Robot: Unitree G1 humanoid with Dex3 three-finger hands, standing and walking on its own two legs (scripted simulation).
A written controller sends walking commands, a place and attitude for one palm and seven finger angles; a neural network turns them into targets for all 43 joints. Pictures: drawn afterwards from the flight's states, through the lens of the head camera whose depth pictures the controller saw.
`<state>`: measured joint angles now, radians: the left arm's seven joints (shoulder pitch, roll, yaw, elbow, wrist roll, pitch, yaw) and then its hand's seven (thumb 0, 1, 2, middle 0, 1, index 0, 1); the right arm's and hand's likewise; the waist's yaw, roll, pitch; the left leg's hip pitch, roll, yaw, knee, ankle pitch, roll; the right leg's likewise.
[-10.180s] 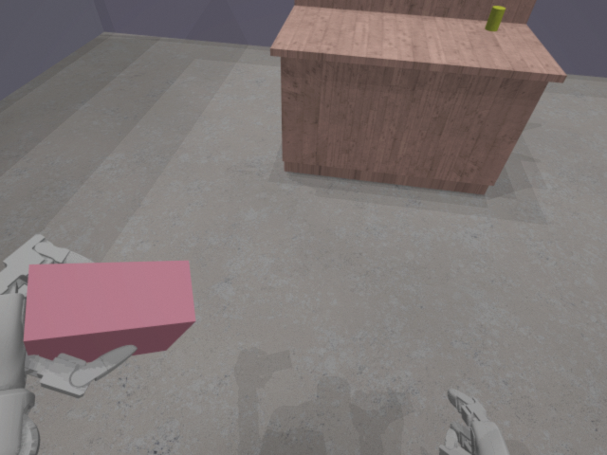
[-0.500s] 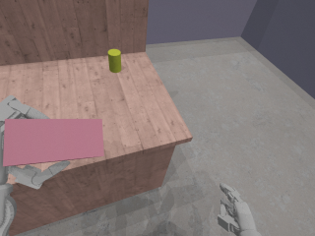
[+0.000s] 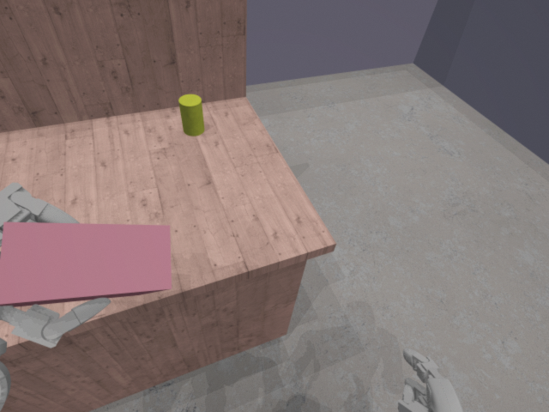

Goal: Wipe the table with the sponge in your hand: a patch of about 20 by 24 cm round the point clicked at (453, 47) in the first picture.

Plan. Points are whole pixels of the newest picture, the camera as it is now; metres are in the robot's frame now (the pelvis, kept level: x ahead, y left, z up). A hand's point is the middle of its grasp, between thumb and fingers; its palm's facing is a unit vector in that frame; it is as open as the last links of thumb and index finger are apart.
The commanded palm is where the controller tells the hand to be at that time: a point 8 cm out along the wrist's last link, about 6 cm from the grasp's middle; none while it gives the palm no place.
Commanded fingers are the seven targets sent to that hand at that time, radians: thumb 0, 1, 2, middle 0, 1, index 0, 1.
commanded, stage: shuffle to correct the standing spot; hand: left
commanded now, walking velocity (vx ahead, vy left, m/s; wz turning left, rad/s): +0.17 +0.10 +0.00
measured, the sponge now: (111, 266) +0.23 +0.20 +0.16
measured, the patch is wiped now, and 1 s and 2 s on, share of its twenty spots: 0.00 0.00 0.00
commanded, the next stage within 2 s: come to a stop and stand still in 1.52 s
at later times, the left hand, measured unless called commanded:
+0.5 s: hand (26, 268) +0.22 +0.27 +0.17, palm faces +0.39 -0.83 -0.39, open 10.4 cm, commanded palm +0.16 +0.31 +0.20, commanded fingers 0.00 0.10 1.30 -1.20 -1.60 -1.20 -1.60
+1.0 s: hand (8, 218) +0.26 +0.30 +0.19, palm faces +0.31 -0.84 -0.44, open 10.4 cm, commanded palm +0.20 +0.35 +0.20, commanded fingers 0.00 0.10 1.30 -1.20 -1.60 -1.20 -1.60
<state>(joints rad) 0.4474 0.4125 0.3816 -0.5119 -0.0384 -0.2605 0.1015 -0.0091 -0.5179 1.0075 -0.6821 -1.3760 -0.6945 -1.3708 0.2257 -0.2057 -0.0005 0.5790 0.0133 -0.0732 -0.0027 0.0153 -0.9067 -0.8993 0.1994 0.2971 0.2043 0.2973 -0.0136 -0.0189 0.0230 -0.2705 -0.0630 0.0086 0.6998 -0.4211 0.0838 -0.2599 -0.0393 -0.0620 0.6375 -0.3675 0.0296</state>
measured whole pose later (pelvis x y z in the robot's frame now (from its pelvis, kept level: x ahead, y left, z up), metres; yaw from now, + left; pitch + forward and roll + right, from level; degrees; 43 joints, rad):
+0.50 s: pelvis +0.00 +0.03 +0.00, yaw -1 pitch -2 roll +1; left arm 0.42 0.37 0.37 -0.48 -0.01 -0.22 0.11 -0.01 -0.52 1.01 -0.68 -1.38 -0.69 -1.37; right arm 0.23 -0.22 -0.03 0.60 0.00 -0.11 -0.05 0.01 -0.91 -0.90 0.20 0.30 0.20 0.30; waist 0.02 -0.06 0.05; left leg -0.32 0.01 0.01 0.67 -0.31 -0.01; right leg -0.33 -0.06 -0.02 0.78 -0.44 0.00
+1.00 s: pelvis +0.03 +0.08 +0.01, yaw -1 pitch +0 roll +0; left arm 0.44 0.41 0.38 -0.59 -0.01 -0.21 0.09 -0.01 -0.52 1.01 -0.68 -1.38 -0.69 -1.37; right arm 0.19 -0.15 0.02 0.57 0.01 -0.14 0.00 0.01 -0.91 -0.90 0.20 0.30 0.21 0.30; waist -0.01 -0.06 0.06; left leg -0.30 -0.02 0.04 0.55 -0.25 0.04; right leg -0.43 0.01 -0.08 0.81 -0.36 -0.02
